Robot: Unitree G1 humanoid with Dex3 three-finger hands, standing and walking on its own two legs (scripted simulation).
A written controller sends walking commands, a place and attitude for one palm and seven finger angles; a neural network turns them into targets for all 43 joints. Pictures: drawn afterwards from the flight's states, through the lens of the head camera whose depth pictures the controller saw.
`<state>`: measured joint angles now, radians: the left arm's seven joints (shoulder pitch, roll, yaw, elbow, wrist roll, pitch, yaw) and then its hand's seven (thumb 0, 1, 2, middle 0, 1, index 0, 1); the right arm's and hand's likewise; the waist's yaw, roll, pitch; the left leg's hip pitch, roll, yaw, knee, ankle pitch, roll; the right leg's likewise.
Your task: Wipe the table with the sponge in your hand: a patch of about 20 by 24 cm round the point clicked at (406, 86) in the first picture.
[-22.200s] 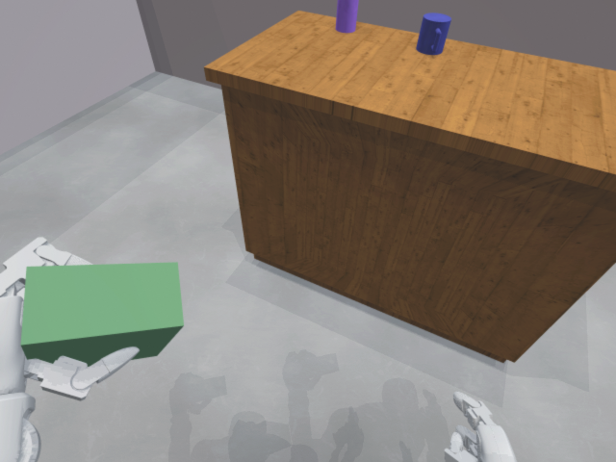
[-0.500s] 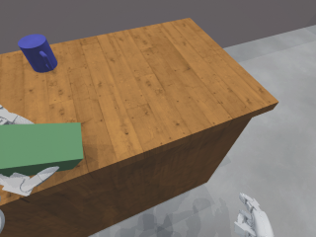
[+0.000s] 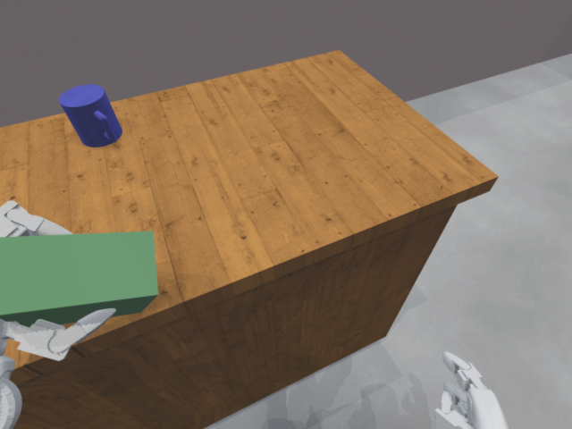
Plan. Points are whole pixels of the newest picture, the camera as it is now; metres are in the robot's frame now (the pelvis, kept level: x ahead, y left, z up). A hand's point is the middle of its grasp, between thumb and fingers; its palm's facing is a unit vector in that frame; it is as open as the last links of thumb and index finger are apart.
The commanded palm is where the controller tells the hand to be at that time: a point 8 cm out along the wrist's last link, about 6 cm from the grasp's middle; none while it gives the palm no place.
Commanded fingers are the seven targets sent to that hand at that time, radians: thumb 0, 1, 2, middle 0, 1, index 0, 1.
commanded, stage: come to a stop and stand still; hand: left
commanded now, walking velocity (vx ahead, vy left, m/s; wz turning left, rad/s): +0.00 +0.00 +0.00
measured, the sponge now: (106, 280) +0.24 +0.20 +0.16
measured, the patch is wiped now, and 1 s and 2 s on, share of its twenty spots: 0.00 0.00 0.00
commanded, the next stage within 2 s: look again from close up in 0.88 s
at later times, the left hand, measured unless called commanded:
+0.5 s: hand (3, 288) +0.21 +0.29 +0.18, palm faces +0.40 -0.86 -0.32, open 10.1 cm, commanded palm +0.16 +0.33 +0.18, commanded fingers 0.00 0.10 1.30 -1.20 -1.60 -1.20 -1.60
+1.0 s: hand (12, 269) +0.23 +0.29 +0.18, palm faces +0.44 -0.83 -0.35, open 10.1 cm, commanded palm +0.18 +0.32 +0.18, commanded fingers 0.00 0.10 1.30 -1.20 -1.60 -1.20 -1.60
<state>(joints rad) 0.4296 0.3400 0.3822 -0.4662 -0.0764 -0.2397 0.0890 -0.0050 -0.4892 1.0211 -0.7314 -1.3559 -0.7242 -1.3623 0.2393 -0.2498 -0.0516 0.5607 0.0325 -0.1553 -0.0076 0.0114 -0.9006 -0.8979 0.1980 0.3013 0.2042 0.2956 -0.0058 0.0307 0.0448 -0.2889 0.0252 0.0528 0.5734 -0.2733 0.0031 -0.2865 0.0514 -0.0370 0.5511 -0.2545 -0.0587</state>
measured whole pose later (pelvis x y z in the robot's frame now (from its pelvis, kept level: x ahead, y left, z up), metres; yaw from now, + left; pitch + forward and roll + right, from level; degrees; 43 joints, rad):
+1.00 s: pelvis +0.03 +0.04 +0.01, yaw +1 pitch -1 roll -1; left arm 0.41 0.34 0.36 -0.46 -0.05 -0.21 0.12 -0.01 -0.50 1.03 -0.74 -1.35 -0.73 -1.36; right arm 0.19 -0.20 0.01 0.57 0.02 -0.11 -0.02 0.01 -0.90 -0.90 0.20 0.30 0.21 0.30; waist 0.04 -0.01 0.04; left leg -0.19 -0.04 0.02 0.44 -0.24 0.05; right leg -0.17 0.01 -0.03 0.39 -0.21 -0.01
